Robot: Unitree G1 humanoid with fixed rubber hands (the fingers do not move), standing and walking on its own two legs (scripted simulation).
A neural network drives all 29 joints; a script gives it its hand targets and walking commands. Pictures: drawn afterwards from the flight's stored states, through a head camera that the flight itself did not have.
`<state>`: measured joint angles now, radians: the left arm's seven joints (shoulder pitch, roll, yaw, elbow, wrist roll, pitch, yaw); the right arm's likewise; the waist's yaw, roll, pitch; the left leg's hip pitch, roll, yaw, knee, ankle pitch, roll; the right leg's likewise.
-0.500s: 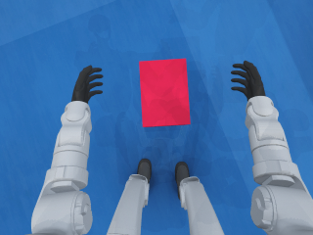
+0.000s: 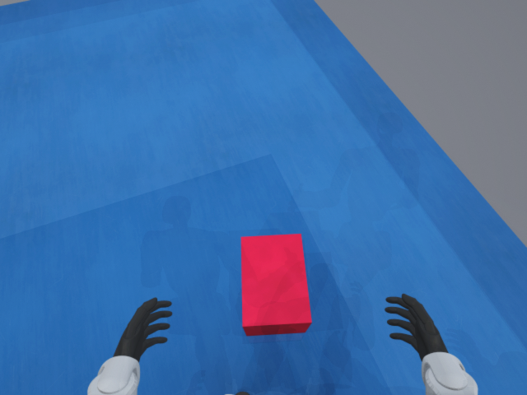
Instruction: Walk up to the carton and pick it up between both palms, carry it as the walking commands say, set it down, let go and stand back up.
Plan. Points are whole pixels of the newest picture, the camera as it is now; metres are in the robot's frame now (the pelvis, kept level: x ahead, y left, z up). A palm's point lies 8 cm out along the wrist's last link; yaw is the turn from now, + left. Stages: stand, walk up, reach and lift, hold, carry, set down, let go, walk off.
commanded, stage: let go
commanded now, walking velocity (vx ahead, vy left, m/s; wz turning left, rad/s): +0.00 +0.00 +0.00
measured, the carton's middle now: (273, 285) +0.46 +0.00 -0.66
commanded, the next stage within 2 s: stand in 0.56 s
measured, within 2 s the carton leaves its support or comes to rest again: neither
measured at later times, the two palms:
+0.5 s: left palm (116, 375) +0.16 +0.23 -0.06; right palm (445, 383) +0.16 -0.23 -0.06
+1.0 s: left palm (80, 381) +0.16 +0.29 -0.08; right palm (485, 393) +0.15 -0.29 -0.07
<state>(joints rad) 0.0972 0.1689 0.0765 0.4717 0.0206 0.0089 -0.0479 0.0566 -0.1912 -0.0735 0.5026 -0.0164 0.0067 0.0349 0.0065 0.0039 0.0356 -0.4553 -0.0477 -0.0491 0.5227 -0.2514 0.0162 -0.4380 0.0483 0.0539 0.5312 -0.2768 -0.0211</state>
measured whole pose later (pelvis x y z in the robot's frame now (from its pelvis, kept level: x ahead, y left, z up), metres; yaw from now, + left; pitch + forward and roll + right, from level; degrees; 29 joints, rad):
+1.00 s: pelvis +0.02 +0.01 +0.01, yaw +0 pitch +0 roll +0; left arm 0.19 0.34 0.03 0.75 0.04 0.01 0.02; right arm 0.17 -0.34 -0.03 0.76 -0.04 0.01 -0.02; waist 0.00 -0.01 0.00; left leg -0.17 -0.04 -0.04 0.47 -0.30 0.03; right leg -0.15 0.04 0.05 0.46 -0.31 -0.02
